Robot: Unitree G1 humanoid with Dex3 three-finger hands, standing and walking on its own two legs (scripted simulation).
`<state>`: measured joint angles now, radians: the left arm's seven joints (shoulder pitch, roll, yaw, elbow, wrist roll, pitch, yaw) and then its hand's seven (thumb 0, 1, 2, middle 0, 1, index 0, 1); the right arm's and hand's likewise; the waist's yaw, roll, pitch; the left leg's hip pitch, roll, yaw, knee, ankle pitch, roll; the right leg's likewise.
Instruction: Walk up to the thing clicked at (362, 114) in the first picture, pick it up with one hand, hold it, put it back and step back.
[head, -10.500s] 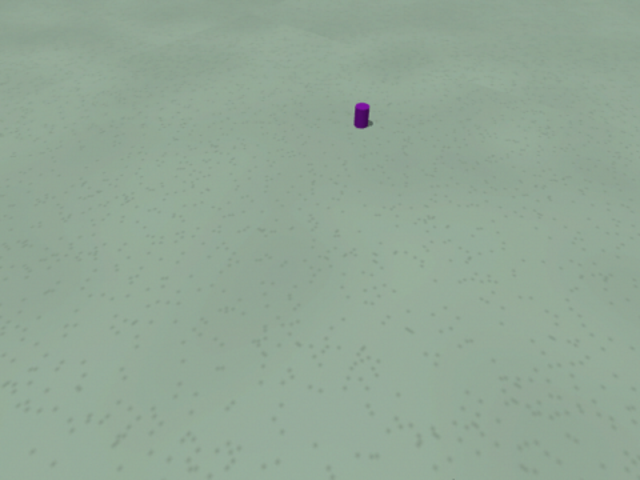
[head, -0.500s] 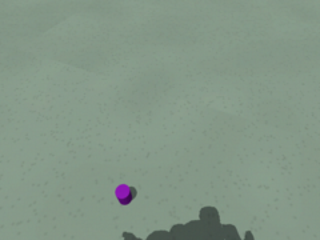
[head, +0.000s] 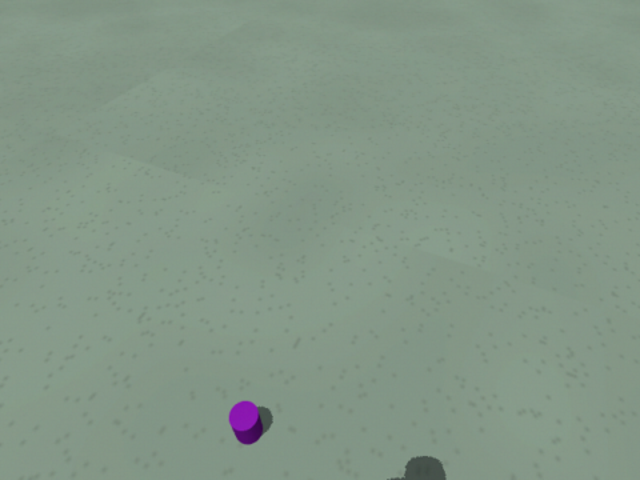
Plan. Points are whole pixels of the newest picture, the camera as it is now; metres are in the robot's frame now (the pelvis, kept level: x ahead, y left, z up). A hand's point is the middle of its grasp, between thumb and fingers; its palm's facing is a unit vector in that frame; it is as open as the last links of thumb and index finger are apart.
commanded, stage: walk up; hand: left
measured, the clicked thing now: (246, 423) +0.45 +0.23 -0.72
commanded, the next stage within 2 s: stand in 0.90 s
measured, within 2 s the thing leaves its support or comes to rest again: neither
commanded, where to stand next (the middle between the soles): +0.07 -0.01 m, yaw +2 degrees
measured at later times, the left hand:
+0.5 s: hand out of the picture +0.09 +0.26 -0.15, palm faces +0.02 -0.95 -0.33, open 7.4 cm
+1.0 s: hand out of the picture +0.08 +0.26 -0.15, palm faces +0.00 -0.94 -0.34, open 7.4 cm
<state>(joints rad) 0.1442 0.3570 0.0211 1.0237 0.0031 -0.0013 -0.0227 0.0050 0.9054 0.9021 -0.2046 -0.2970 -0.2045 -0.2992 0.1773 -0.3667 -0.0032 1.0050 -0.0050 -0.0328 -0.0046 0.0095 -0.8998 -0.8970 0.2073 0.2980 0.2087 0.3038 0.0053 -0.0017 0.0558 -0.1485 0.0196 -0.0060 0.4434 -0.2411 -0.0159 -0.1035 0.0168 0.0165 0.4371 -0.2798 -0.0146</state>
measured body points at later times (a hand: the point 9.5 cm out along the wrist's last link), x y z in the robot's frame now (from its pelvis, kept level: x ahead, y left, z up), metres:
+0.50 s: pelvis +0.01 +0.00 +0.01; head +0.01 +0.01 +0.45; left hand +0.09 +0.31 -0.13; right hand +0.10 -0.30 -0.12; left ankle +0.00 +0.13 -0.74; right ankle -0.02 -0.11 -0.74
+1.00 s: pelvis +0.00 +0.01 +0.01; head +0.01 +0.01 +0.46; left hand +0.08 +0.31 -0.12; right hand +0.08 -0.30 -0.12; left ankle +0.00 +0.13 -0.74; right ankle -0.02 -0.11 -0.74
